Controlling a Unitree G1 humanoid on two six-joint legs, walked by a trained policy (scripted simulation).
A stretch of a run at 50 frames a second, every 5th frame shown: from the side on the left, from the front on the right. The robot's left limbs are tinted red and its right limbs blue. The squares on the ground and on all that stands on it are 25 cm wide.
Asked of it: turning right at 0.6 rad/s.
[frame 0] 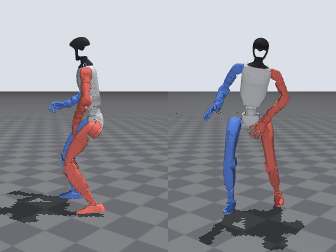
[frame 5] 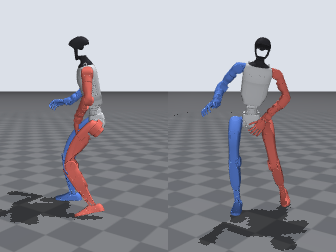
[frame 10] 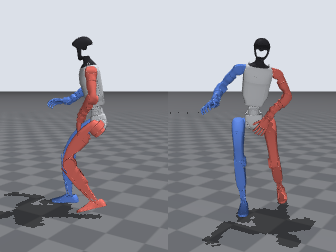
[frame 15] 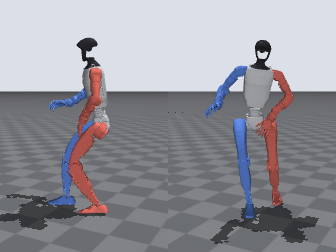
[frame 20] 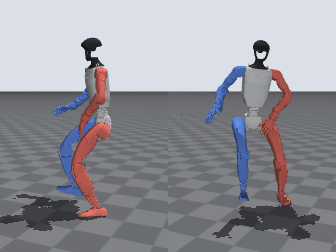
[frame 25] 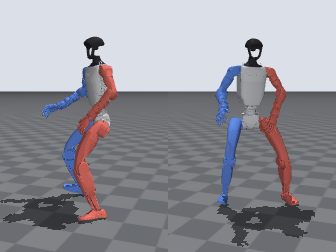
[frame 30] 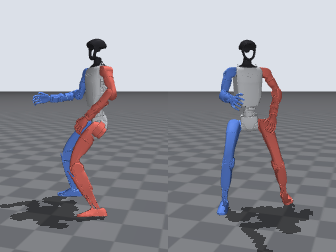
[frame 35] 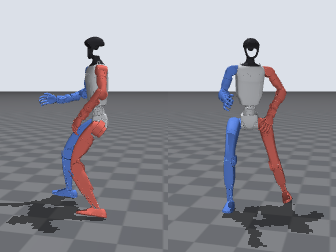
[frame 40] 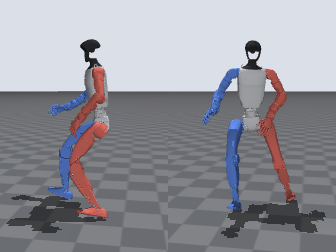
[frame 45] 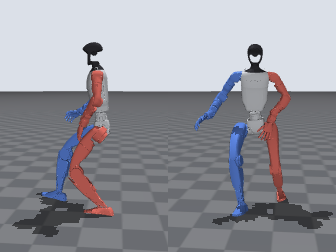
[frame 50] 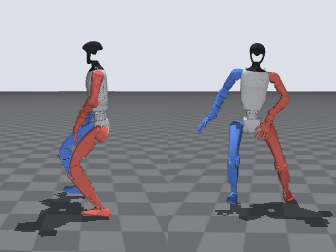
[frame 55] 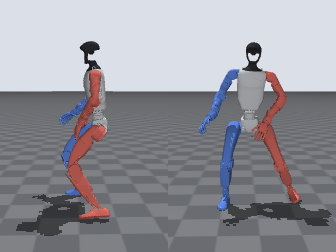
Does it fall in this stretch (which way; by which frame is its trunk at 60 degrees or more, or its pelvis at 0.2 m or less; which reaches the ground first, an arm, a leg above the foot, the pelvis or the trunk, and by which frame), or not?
no
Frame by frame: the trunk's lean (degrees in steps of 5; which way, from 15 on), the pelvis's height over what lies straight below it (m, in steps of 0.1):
0: 15 forward and to its left, 0.7
5: 15 forward and to its left, 0.7
10: 15 forward and to its left, 0.7
15: 15 forward and to its left, 0.7
20: 10, 0.7
25: 5, 0.7
30: 0, 0.7
35: 5, 0.7
40: 10, 0.7
45: 5, 0.7
50: 10, 0.7
55: 10, 0.7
